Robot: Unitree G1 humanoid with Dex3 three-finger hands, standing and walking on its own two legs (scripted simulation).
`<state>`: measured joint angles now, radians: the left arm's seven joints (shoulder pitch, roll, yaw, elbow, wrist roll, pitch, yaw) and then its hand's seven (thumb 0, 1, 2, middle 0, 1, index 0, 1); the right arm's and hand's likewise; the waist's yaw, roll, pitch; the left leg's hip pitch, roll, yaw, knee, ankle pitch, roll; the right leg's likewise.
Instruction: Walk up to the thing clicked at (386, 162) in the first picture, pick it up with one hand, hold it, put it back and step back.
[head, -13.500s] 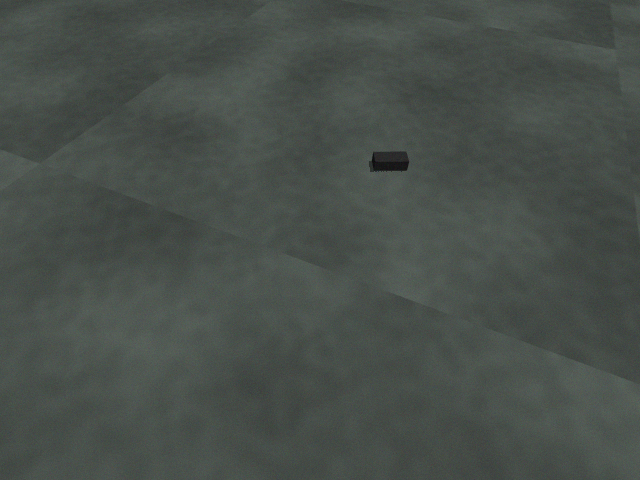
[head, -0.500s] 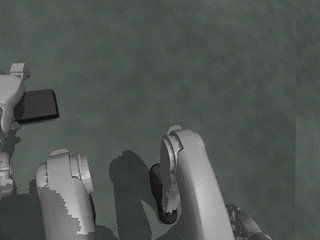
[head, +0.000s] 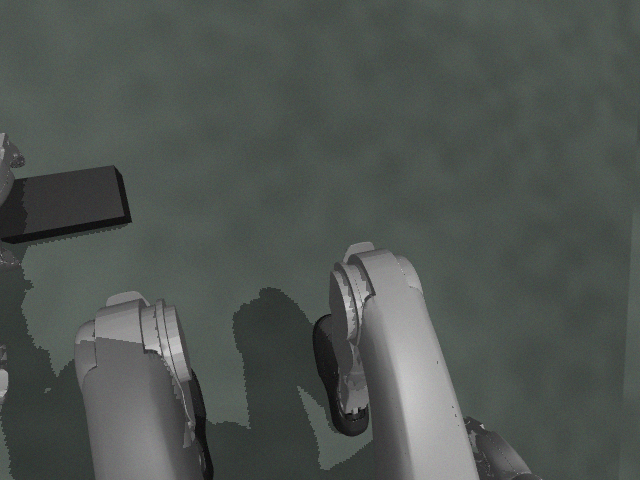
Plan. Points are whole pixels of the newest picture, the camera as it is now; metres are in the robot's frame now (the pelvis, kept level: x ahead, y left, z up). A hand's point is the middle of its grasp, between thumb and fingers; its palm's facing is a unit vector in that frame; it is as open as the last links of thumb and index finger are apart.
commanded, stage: approach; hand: left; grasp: from above
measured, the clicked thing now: (63, 204) +0.47 +0.27 -0.29
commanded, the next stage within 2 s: rest palm in 0.52 s
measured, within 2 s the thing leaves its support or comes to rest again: neither
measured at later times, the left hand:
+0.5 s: hand (0, 174) +0.48 +0.30 -0.18, palm faces -0.47 -0.08 -0.88, open 13.7 cm
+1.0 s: hand (27, 210) +0.44 +0.29 -0.21, palm faces -0.50 -0.08 -0.87, open 14.1 cm
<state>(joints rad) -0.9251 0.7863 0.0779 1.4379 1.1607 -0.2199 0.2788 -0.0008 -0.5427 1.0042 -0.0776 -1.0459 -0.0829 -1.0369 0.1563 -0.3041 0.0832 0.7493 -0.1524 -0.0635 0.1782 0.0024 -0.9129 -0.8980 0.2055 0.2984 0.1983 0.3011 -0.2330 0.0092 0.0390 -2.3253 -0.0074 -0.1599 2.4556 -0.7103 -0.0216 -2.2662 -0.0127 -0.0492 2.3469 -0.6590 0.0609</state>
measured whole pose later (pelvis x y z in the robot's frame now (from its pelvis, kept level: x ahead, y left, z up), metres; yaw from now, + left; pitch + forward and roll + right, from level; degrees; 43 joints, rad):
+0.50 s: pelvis +0.00 +0.01 +0.00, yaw -1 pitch +34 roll -10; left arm -1.14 0.84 0.06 1.64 1.28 -0.15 0.41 0.00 -0.50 1.04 -0.09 -1.09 -0.10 -1.07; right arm 0.11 -0.30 0.13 0.70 -0.16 -0.08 0.14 0.00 -0.91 -0.90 0.20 0.30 0.20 0.30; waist -0.34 -0.03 0.01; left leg -2.36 -0.01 -0.15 2.45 -0.69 0.00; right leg -2.28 -0.01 -0.04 2.33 -0.64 0.07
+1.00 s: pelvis -0.01 +0.00 -0.01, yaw -1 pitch +31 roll -10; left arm -1.03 0.83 0.07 1.67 1.33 -0.29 0.49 0.00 -0.51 0.99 -0.08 -1.01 -0.08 -1.00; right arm 0.10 -0.32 0.13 0.70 -0.19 -0.11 0.16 0.00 -0.90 -0.90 0.20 0.30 0.20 0.30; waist -0.31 -0.06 0.03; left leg -2.35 -0.01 -0.18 2.49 -0.69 -0.01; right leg -2.27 0.00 -0.07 2.35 -0.63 0.06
